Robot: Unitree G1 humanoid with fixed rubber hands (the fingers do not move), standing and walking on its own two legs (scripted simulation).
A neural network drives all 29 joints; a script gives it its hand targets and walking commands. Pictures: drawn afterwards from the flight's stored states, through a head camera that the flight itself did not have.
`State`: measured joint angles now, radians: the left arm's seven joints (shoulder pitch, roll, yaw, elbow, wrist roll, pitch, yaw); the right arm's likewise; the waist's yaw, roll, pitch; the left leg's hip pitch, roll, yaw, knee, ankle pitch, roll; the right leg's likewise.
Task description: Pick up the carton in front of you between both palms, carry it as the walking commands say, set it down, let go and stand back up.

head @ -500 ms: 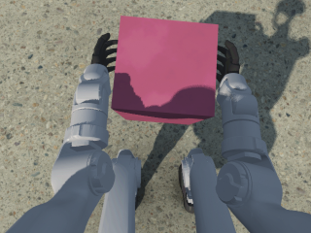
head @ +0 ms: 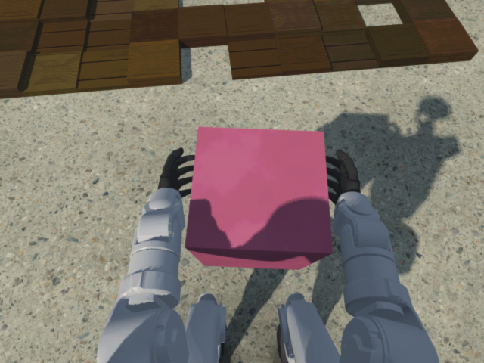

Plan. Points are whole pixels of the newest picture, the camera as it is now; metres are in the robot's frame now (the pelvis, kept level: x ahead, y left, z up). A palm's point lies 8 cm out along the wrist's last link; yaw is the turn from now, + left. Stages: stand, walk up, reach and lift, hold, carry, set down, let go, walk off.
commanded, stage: reach and lift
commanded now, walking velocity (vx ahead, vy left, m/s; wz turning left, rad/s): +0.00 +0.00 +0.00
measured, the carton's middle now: (255, 208) +0.41 -0.01 -0.10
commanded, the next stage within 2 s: hold in 1.66 s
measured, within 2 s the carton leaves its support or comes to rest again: neither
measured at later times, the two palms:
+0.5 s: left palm (139, 181) +0.36 +0.15 +0.12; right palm (393, 174) +0.36 -0.15 +0.12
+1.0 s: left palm (115, 175) +0.34 +0.15 +0.18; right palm (425, 163) +0.34 -0.15 +0.18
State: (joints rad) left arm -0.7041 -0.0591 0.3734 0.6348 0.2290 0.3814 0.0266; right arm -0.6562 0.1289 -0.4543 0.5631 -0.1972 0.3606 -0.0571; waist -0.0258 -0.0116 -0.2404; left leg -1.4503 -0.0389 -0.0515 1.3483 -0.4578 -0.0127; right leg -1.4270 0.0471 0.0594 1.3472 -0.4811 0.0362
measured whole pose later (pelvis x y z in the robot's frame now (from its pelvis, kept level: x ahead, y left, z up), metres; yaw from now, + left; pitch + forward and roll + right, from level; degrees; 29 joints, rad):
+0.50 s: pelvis +0.05 -0.01 +0.13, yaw +1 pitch +10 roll +0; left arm -0.34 -0.14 0.30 0.47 0.23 0.44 0.02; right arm -0.33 0.17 -0.33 0.45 -0.23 0.43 -0.03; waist -0.01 -0.01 -0.13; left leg -0.60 -0.02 -0.06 0.72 -0.30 -0.01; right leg -0.58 0.03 0.07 0.73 -0.33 0.01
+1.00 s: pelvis +0.04 -0.01 +0.15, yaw +1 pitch -4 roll +0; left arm -0.34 -0.17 0.33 0.39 0.32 0.62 -0.01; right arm -0.36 0.18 -0.34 0.41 -0.32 0.60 0.02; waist 0.00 -0.01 0.02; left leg -0.19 -0.02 -0.06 0.47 -0.20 -0.01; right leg -0.18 0.02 0.07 0.48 -0.23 0.01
